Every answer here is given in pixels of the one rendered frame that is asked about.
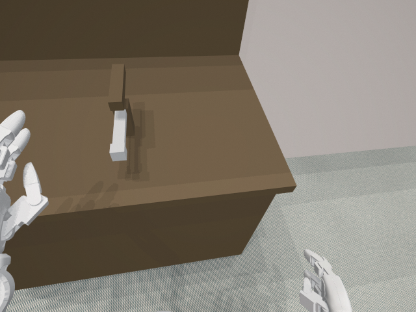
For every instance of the left robot hand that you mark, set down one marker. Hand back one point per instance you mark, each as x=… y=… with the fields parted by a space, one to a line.
x=13 y=140

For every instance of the tap lever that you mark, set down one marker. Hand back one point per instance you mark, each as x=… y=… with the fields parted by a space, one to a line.
x=118 y=151

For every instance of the right robot hand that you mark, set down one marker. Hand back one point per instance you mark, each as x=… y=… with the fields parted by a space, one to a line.
x=329 y=294

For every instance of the counter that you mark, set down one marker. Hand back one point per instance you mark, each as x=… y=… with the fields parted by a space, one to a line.
x=203 y=164

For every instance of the left robot forearm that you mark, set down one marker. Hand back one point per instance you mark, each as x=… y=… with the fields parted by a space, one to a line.
x=7 y=285

